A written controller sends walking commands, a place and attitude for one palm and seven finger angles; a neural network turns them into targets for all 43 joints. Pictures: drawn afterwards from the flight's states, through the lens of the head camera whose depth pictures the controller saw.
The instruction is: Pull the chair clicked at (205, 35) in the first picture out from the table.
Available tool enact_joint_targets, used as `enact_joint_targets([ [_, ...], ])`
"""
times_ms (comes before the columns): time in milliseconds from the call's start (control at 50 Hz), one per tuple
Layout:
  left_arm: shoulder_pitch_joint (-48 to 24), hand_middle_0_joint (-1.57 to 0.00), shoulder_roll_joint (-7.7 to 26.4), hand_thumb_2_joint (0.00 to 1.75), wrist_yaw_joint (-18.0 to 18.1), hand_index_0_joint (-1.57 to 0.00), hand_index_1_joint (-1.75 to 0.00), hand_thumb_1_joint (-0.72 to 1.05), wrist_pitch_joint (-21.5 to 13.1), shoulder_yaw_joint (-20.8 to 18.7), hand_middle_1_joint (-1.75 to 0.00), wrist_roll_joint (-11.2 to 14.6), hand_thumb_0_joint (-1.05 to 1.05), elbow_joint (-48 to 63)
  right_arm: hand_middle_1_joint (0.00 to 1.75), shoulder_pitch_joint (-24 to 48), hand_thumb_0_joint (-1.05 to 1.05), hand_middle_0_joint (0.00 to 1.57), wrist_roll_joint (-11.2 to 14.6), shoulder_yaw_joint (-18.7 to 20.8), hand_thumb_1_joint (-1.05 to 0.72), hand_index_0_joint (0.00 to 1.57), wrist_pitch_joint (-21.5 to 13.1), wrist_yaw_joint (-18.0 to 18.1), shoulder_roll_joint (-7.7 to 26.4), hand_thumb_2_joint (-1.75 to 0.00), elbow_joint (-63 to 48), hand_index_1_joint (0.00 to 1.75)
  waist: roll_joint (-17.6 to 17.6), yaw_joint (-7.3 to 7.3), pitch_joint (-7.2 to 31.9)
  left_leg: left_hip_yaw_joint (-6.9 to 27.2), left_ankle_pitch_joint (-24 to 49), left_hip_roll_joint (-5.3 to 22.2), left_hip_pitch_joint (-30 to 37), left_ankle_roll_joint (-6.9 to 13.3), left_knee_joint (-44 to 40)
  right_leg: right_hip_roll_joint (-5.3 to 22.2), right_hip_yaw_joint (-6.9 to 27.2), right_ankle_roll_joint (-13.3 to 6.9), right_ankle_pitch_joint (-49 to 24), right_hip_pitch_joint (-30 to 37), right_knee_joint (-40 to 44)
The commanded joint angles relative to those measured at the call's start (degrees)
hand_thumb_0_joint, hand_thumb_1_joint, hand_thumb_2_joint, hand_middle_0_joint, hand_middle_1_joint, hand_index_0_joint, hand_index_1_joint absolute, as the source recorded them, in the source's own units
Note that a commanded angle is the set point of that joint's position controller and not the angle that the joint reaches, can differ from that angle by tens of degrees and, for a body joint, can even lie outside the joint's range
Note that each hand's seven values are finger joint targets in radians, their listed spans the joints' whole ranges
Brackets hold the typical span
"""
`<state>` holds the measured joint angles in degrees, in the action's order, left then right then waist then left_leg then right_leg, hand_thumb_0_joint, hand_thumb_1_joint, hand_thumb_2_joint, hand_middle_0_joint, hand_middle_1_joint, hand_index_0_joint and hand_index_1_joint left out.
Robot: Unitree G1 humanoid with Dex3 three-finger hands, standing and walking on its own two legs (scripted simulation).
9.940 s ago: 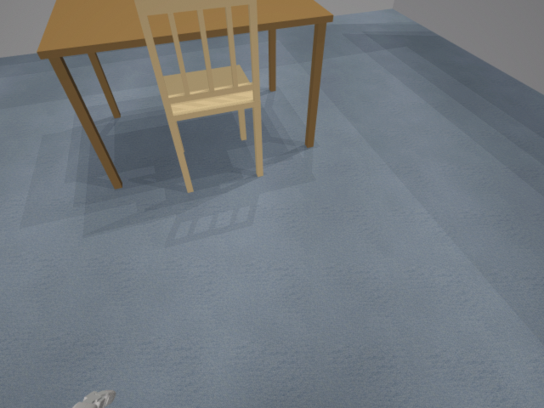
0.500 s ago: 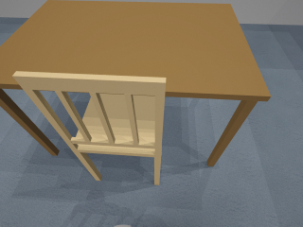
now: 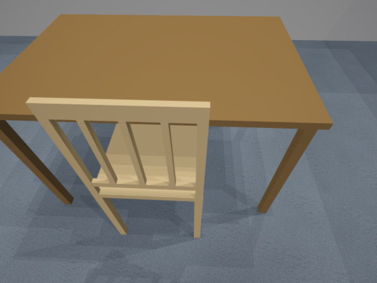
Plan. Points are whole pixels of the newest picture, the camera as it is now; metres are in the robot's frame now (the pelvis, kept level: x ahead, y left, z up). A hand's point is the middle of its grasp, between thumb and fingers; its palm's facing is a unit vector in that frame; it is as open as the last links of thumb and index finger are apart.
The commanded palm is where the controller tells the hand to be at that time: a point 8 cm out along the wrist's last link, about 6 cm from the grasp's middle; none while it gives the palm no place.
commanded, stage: look again from close up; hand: left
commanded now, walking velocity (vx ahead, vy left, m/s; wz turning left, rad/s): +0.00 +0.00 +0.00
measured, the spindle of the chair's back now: (134, 156) +0.46 +0.19 -0.07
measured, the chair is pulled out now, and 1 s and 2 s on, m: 0.00 0.00 0.00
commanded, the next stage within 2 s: raise the hand toward the chair's back in 0.62 s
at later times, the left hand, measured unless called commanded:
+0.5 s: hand out of the picture +0.02 +0.18 -0.17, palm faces +0.01 -0.98 -0.21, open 7.3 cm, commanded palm none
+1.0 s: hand (112, 235) +0.21 +0.17 +0.01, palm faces +0.07 -1.00 -0.01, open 8.1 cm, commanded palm +0.12 +0.23 -0.06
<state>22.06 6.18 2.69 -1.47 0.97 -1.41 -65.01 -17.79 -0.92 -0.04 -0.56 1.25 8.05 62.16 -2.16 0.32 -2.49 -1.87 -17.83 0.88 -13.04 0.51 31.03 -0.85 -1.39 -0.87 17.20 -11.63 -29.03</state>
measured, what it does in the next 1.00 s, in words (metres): stands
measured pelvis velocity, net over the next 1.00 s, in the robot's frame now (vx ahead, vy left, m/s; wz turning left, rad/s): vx -0.03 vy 0.00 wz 0.02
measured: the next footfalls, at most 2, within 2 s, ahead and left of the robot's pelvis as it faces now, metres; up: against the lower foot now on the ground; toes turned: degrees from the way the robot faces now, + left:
none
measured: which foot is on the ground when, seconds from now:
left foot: down 0.00-1.00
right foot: down 0.00-1.00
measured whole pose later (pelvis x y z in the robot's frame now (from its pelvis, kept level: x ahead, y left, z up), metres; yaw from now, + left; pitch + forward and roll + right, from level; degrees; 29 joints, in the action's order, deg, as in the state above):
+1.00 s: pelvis -0.03 +0.00 -0.03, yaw +1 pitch +7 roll +1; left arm 14.9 9.5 -7.1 -23.6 -5.7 11.7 -11.7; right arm -11.4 0.3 1.8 -15.4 1.7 14.4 39.3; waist 0.7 2.0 6.8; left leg -2.0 -21.3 -1.1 -31.9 1.0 46.3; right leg 1.7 -1.4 -0.4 23.2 -32.0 -48.3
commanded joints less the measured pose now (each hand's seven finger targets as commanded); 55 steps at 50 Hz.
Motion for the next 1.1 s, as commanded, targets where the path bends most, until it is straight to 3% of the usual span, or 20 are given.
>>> enact_joint_targets([
  [0, 1.97, -0.20, 7.02, 0.90, 0.17, -0.20, -0.30, 0.90, -1.56, -1.17, -0.30, 0.44, 0.00, 2.90, 0.30, -3.16, 0.00, 0.20, 0.34, 0.08, -0.90, 0.20, -1.72, 0.16, 3.71, -0.90, -2.57, 0.30, 1.66, 0.66, 2.47, 4.29, 9.86, 3.91, 0.38, 1.61, -2.82, 6.45, 6.28, -3.02, -10.56, -0.48, 3.87],
  [80, 1.89, -0.20, 5.97, 0.90, 0.10, -0.20, -0.30, 0.90, -1.12, -0.91, -0.30, 0.56, 0.00, 2.78, 0.30, -3.28, 0.00, 0.20, 0.49, -0.08, -0.90, 0.20, -1.88, 0.48, 4.25, -0.90, -1.84, 0.30, 4.06, 0.26, -1.61, 4.94, 11.59, 4.02, -0.90, 1.74, -4.86, 5.83, 5.47, -2.54, -10.80, -1.18, 3.76],
  [160, 1.61, -0.20, 6.05, 0.90, 0.05, -0.20, -0.30, 0.90, -0.59, -0.88, -0.30, 0.61, 0.00, 3.02, 0.30, -2.73, 0.00, 0.20, 0.53, -0.23, -0.90, 0.20, -1.72, 0.53, 4.55, -0.90, -1.19, 0.30, 2.75, -0.28, -4.81, 5.34, 10.40, 3.90, -1.81, 1.88, -7.22, 5.53, 5.11, -2.04, -8.09, -1.92, 4.73],
  [420, -0.84, -0.20, 8.13, 0.90, -0.07, -0.20, -0.30, 0.90, -0.20, -1.39, -0.30, 0.83, 0.00, 4.35, 0.30, -1.91, 0.00, 0.20, 0.39, -0.15, -0.90, 0.20, -2.03, 0.75, 5.91, -0.90, -0.12, 0.30, 1.32, -0.65, 0.27, 4.96, 18.27, 4.30, 3.01, 1.78, -8.45, 6.27, 4.68, -1.45, -15.33, 2.20, 4.46],
  [680, -1.45, -0.20, 8.89, 0.90, -0.05, -0.20, -0.30, 0.90, -0.08, -1.33, -0.30, 0.73, 0.00, 4.37, 0.30, -0.81, 0.00, 0.20, 0.60, -0.11, -0.90, 0.20, -1.80, 0.61, 6.54, -0.90, 0.52, 0.30, 2.90, -0.64, -0.16, 4.84, 18.04, 4.28, 4.18, 1.67, -9.71, 6.96, 4.65, -0.99, -15.98, 2.31, 5.94],
  [700, 1.46, -0.20, 9.78, 0.90, 2.06, -0.20, -0.30, 0.90, -1.27, -1.60, -0.30, -0.10, 0.00, 2.38, 0.30, 3.43, 0.00, 0.20, 0.88, 0.35, -0.90, 0.20, -1.93, 0.32, 8.34, -0.90, -3.27, 0.30, 5.44, -1.76, -2.56, 3.01, 27.18, 5.18, -0.22, 0.06, 2.00, 9.34, 6.59, 0.22, -37.89, 0.34, 5.28],
  [720, -40.50, -0.20, 22.93, 0.89, 1.07, -0.20, -0.30, 0.88, -12.85, -9.73, -0.30, 11.48, 0.00, 90.91, 0.30, 2.00, 0.00, 0.20, 3.71, 2.26, -0.90, 0.20, -10.10, 2.41, 17.41, -0.90, -22.67, 0.30, -5.30, 4.39, 26.00, 3.43, 31.52, -0.16, 14.83, 0.67, -5.40, 3.77, 1.36, -0.96, -31.07, 3.71, 0.19],
  [740, -29.15, -0.20, 25.19, 0.88, 3.31, -0.20, -0.29, 0.85, -11.11, -12.58, -0.29, 9.01, 0.00, 85.47, 0.30, 7.35, 0.00, 0.20, 3.43, -0.37, -0.90, 0.20, -14.33, 4.78, 11.07, -0.90, -19.27, 0.30, -10.27, 1.42, 20.98, 0.57, 31.37, 2.51, 18.89, 0.22, -5.89, 1.68, 0.49, -0.67, -14.29, -0.97, -1.32],
  [760, -14.77, -0.19, 13.20, 0.87, 3.89, -0.19, -0.29, 0.83, -8.09, -4.59, -0.29, 8.11, 0.00, 72.74, 0.30, 6.10, 0.00, 0.20, 2.04, 0.69, -0.90, 0.20, -17.01, 4.63, 12.68, -0.90, -18.17, 0.30, -12.03, 0.88, 19.97, 2.23, 30.67, 2.15, 15.03, -1.41, -6.72, 0.95, -2.39, -1.27, -5.49, -3.56, -3.39],
  [780, 1.56, -0.19, -0.06, 0.86, 3.86, -0.19, -0.29, 0.81, -2.21, 2.36, -0.29, 9.36, 0.00, 56.85, 0.30, 5.17, 0.00, 0.20, 3.43, 0.78, -0.90, 0.20, -17.40, 3.80, 9.57, -0.90, -16.68, 0.30, -5.10, 2.03, 9.47, 3.55, 26.57, 2.18, 8.09, -0.80, -6.46, 1.58, -3.28, -0.47, -2.77, -8.06, -3.52],
  [800, -6.42, -0.19, 0.59, 0.85, 2.72, -0.19, -0.28, 0.78, -3.30, 1.95, -0.28, 11.54, 0.00, 67.96, 0.30, 4.99, 0.00, 0.20, 3.63, 1.50, -0.90, 0.20, -17.61, 3.19, 12.76, -0.90, -20.90, 0.30, -5.17, 2.36, 5.95, 5.37, 21.51, 1.49, 3.97, -0.53, -4.53, 2.16, -4.13, -0.11, -5.40, -8.66, -2.97],
  [820, -8.87, -0.19, 3.88, 0.84, 1.67, -0.19, -0.28, 0.76, -5.74, -0.57, -0.28, 10.48, 0.00, 67.59, 0.30, 5.87, 0.00, 0.20, 2.89, 2.36, -0.90, 0.20, -17.86, 3.09, 14.04, -0.90, -22.71, 0.30, -1.18, 3.55, 4.40, 5.23, 14.32, 0.82, 0.40, -0.33, -1.69, 1.91, -4.33, -0.03, -5.58, -11.40, -2.02],
  [840, -7.77, -0.18, 4.02, 0.83, 0.36, -0.18, -0.27, 0.74, -8.61, -1.92, -0.27, 10.16, 0.00, 64.03, 0.30, 6.30, 0.00, 0.20, 2.23, 2.65, -0.90, 0.20, -18.04, 3.06, 14.19, -0.90, -24.31, 0.30, 2.86, 3.99, 2.32, 4.54, 9.29, -0.61, -4.23, -0.03, 0.98, 1.71, -4.90, -0.03, -4.04, -13.85, -2.23],
  [860, -4.43, -0.18, 3.88, 0.82, -1.13, -0.18, -0.27, 0.71, -11.79, -3.85, -0.27, 10.44, 0.00, 57.44, 0.30, 5.48, 0.00, 0.20, 1.54, 3.24, -0.90, 0.20, -17.73, 2.74, 14.09, -0.90, -24.93, 0.30, 12.27, 3.67, 2.25, 4.87, 6.07, -0.83, -9.24, -0.16, 4.30, 1.09, -5.59, 0.04, -0.87, -18.59, -4.44],
  [880, 3.53, -0.18, 0.36, 0.81, -3.89, -0.18, -0.27, 0.69, -15.35, -3.51, -0.27, 11.59, 0.00, 50.93, 0.30, 7.18, 0.00, 0.20, 1.18, 3.52, -0.90, 0.20, -17.79, 2.28, 13.67, -0.90, -26.58, 0.30, 18.18, 1.12, 1.80, 4.54, 3.24, -0.87, -14.92, -0.46, 7.16, 0.87, -5.89, 0.00, 2.41, -22.25, -7.57],
  [920, 12.93, -0.17, 1.40, 0.79, -10.56, -0.17, -0.26, 0.64, -23.30, -6.61, -0.26, 14.15, 0.00, 49.69, 0.30, 9.64, 0.00, 0.20, 1.05, 4.44, -0.90, 0.20, -17.91, 0.97, 13.40, -0.90, -30.22, 0.30, 22.64, -2.74, 5.20, 2.78, 0.01, -1.58, -22.94, -1.07, 11.61, 0.96, -4.38, -0.30, 5.75, -24.30, -12.20],
  [940, 16.10, -0.17, 4.09, 0.78, -14.25, -0.17, -0.26, 0.62, -26.62, -9.43, -0.26, 14.57, 0.00, 47.93, 0.30, 10.28, 0.00, 0.20, 1.42, 4.92, -0.90, 0.20, -17.82, -0.23, 13.53, -0.90, -31.73, 0.30, 18.16, -4.57, 6.96, 1.86, 1.20, -2.17, -24.02, -1.49, 13.23, 1.25, -3.11, -1.06, 3.15, -23.30, -14.28],
  [980, 10.29, -0.17, 8.78, 0.76, -21.78, -0.17, -0.25, 0.57, -32.61, -11.99, -0.25, 15.70, 0.00, 49.63, 0.30, 12.17, 0.00, 0.20, 1.56, 5.22, -0.90, 0.20, -17.55, -1.45, 14.57, -0.90, -35.89, 0.30, 11.03, -3.55, 10.75, 0.63, 0.59, -3.05, -27.64, -1.79, 18.43, 2.15, -0.69, -1.54, 1.15, -23.96, -18.74],
  [1040, 5.65, -0.16, 14.94, 0.73, -22.86, -0.16, -0.24, 0.50, -31.59, -18.23, -0.24, 15.12, 0.00, 51.36, 0.30, 12.71, 0.00, 0.20, 2.53, 5.28, -0.90, 0.20, -15.38, -1.10, 13.82, -0.90, -39.65, 0.30, 1.88, -5.10, 12.80, -0.77, -4.89, -3.69, -33.96, -0.88, 22.55, 2.21, 1.93, -1.58, 9.08, -27.84, -21.70],
  [1080, -3.38, -0.16, 14.39, 0.71, -21.02, -0.16, -0.23, 0.46, -32.19, -16.83, -0.23, 16.77, 0.00, 63.97, 0.30, 13.25, 0.00, 0.20, 2.43, 4.89, -0.90, 0.20, -15.18, -0.68, 13.09, -0.90, -43.00, 0.30, -1.97, -3.77, 16.29, -0.29, -8.92, -3.18, -34.52, -0.16, 24.40, 2.15, 3.43, -1.32, 16.30, -30.97, -22.40],
])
